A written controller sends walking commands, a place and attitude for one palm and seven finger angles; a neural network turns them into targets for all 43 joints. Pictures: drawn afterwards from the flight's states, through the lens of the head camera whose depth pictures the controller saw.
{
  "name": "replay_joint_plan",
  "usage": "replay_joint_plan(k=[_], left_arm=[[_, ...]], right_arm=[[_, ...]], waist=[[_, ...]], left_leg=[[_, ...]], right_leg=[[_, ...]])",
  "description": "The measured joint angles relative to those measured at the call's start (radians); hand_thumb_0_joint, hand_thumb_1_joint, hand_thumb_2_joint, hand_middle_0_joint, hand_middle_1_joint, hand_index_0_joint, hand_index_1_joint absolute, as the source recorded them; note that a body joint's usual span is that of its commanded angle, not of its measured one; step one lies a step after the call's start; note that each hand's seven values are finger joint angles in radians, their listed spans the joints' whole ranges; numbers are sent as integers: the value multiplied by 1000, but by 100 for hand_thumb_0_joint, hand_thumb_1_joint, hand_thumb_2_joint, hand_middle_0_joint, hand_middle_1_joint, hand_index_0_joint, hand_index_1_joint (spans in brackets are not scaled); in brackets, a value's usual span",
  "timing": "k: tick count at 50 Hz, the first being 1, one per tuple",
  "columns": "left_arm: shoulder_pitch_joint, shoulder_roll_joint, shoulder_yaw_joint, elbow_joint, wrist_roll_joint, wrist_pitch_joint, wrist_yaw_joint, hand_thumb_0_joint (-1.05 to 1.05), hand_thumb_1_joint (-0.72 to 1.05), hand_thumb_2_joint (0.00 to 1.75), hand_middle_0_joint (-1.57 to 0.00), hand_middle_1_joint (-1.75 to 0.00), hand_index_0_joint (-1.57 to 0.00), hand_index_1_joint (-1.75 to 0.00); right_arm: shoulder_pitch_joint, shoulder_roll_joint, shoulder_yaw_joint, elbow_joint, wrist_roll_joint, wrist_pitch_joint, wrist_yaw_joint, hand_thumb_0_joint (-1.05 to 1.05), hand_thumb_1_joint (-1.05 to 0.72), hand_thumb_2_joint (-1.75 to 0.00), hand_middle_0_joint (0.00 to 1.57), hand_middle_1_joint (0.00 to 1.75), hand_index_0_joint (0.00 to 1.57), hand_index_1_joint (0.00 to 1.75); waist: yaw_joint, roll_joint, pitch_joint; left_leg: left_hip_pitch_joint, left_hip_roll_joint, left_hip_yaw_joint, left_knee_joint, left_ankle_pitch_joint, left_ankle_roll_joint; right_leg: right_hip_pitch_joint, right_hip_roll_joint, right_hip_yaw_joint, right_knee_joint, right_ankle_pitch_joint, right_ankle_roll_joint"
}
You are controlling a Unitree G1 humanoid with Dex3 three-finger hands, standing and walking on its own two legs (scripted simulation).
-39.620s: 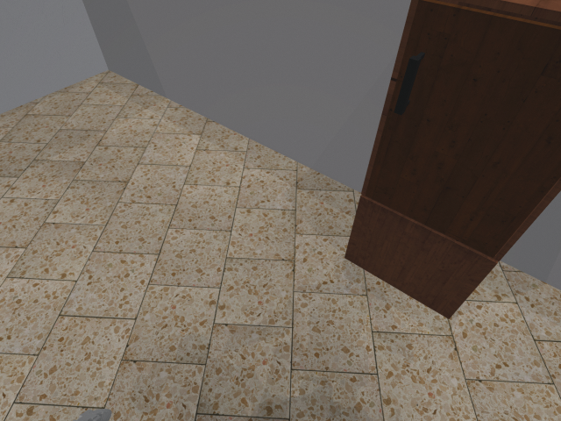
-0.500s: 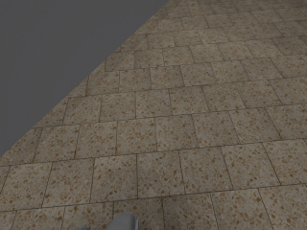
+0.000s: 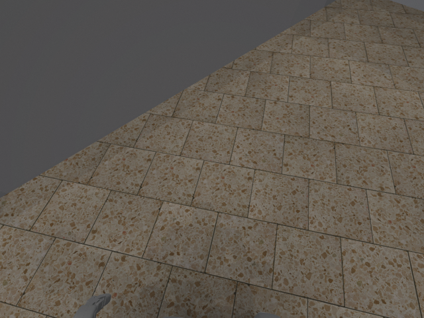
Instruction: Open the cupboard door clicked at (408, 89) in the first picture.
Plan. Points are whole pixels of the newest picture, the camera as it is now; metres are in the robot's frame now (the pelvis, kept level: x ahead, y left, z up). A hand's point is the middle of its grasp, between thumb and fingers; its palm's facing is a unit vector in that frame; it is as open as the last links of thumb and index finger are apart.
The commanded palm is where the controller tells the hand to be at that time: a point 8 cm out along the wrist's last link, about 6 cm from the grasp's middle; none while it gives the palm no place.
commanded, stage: turn to face it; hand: left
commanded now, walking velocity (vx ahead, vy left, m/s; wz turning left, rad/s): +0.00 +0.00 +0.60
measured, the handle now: out of the picture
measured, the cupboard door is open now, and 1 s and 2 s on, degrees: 39 39 39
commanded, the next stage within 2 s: none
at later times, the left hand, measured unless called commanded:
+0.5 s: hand out of the picture -0.02 +0.21 -0.18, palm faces +0.36 -0.90 -0.26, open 7.3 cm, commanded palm none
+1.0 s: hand out of the picture +0.03 +0.17 -0.14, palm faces +0.56 -0.79 -0.26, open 7.4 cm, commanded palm none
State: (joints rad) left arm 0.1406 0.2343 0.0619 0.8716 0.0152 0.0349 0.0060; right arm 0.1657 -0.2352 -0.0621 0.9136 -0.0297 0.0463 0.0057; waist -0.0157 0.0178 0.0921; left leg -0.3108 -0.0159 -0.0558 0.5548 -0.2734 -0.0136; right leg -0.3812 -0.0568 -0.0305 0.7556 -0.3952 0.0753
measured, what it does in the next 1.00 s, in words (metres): steps on the spot, turning left: right foot, then left foot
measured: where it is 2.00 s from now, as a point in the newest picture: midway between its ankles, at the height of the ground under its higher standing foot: outside the picture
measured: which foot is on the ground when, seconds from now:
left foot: down 0.00-0.04, up 0.06-0.42, down 0.44-0.82, up 0.84-1.00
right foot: up 0.00-0.02, down 0.04-0.44, up 0.46-0.80, down 0.82-1.00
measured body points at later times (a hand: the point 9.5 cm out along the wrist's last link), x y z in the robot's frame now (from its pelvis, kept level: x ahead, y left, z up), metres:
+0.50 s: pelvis +0.01 +0.00 -0.01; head +0.06 +0.03 +0.43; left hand -0.04 +0.26 -0.16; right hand +0.22 -0.20 -0.14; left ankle -0.02 +0.10 -0.73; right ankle +0.00 -0.13 -0.69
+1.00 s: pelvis +0.05 -0.04 +0.01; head +0.12 -0.03 +0.45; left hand +0.00 +0.21 -0.12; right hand +0.25 -0.22 -0.16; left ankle -0.06 +0.06 -0.64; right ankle +0.10 -0.13 -0.73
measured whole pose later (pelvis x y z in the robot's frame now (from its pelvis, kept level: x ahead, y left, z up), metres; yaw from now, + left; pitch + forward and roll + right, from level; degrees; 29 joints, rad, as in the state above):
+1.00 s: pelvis +0.05 -0.04 +0.01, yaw +37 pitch +0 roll +2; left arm 0.17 0.16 0.03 0.87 0.02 0.00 0.02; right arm 0.17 -0.25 -0.09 0.96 -0.02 0.08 0.02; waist -0.04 0.03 0.11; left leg -0.50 -0.01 0.00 1.16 -0.43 -0.06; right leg -0.22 -0.10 -0.16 0.54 -0.32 -0.01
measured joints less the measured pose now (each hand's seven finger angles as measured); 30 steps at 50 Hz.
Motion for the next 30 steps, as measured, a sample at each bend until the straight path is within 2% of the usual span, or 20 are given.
replay_joint_plan(k=[1,2,4,5,7,9,12,16,19,21,22,23,25,27,30], left_arm=[[3,-2,-3,-7,0,-9,0,1,91,90,-19,-30,-20,-30],[6,-8,-5,-12,3,-21,2,1,91,90,-20,-30,-20,-30],[7,-30,-16,-12,9,-36,7,1,91,90,-20,-30,-20,-30],[12,-39,-21,-12,9,-38,11,1,91,90,-20,-30,-20,-30],[26,-55,-27,-7,8,-37,17,1,91,90,-20,-30,-20,-30],[41,-66,-32,1,7,-35,19,1,91,90,-20,-30,-20,-30],[59,-75,-37,12,8,-37,18,1,91,90,-20,-30,-20,-30],[75,-60,-26,19,12,-41,19,1,92,90,-20,-30,-20,-30],[86,-39,-17,26,15,-38,15,1,92,90,-20,-30,-20,-30],[100,-21,-9,33,12,-34,10,1,92,90,-20,-30,-20,-30],[111,-14,-5,35,8,-29,7,1,91,90,-20,-30,-20,-30],[108,-3,-1,41,4,-18,6,1,91,90,-20,-30,-20,-30],[93,15,5,54,5,11,11,1,91,90,-20,-30,-20,-30],[75,23,11,63,4,24,12,1,91,90,-20,-30,-20,-30],[50,26,15,54,5,23,4,1,91,90,-20,-30,-20,-30]], right_arm=[[7,-1,-3,1,3,4,1,0,-90,-90,20,30,21,30],[12,-5,-7,2,7,7,2,0,-90,-90,20,30,21,30],[7,-18,-19,14,11,17,3,0,-90,-90,20,30,21,30],[4,-22,-23,20,11,23,4,0,-90,-90,20,30,21,30],[-4,-27,-26,28,10,32,9,0,-91,-90,20,30,20,30],[-13,-25,-25,31,10,36,14,0,-91,-90,20,30,20,30],[-27,-15,-19,33,12,38,20,0,-91,-90,20,30,20,30],[-52,-3,-11,32,15,38,25,0,-91,-90,20,30,20,30],[-76,4,-5,22,17,31,26,0,-91,-90,20,30,20,30],[-86,5,-1,5,16,19,28,0,-91,-90,20,30,20,30],[-86,0,0,-6,13,8,29,0,-91,-90,20,30,20,30],[-92,3,-1,-13,10,-2,27,0,-91,-90,20,30,20,30],[-91,9,4,-23,9,-16,18,0,-91,-90,20,30,20,30],[-76,13,7,-28,7,-21,5,0,-91,-90,20,30,20,30],[-52,16,14,-21,5,-22,-5,0,-90,-90,20,30,20,30]], waist=[[-2,4,-4],[-1,13,-6],[-7,35,6],[-7,35,11],[-9,32,17],[-14,23,18],[-15,-1,22],[3,-26,30],[20,-46,37],[24,-58,33],[24,-54,23],[24,-64,25],[29,-72,27],[29,-67,19],[30,-58,12]], left_leg=[[-13,-4,-13,22,-10,-9],[-33,-6,-24,59,-28,-9],[-96,-17,-28,251,-181,-13],[-129,-24,-16,368,-215,-16],[-178,-18,15,548,-202,-28],[-197,-2,42,611,-172,-41],[-179,20,70,551,-160,-52],[-125,36,102,382,-172,-50],[-69,34,134,237,-168,-36],[-11,25,155,100,-90,-23],[7,26,150,46,-13,10],[-8,17,145,69,-13,35],[-18,10,134,101,-56,52],[-8,6,114,77,-60,51],[20,-2,87,9,-21,42]], right_leg=[[40,6,-8,-89,46,-3],[62,10,-19,-139,77,-27],[68,5,-53,-116,57,-75],[77,-5,-65,-116,47,-87],[107,-19,-88,-145,47,-95],[133,-33,-112,-182,60,-94],[165,-54,-151,-221,72,-92],[181,-78,-208,-220,59,-85],[176,-100,-245,-180,32,-73],[158,-121,-265,-122,-2,-58],[130,-129,-268,-62,-23,-47],[90,-133,-231,32,-89,-31],[6,-105,-131,219,-166,-12],[-60,-79,-68,337,-138,0],[-113,-62,-14,379,-55,10]])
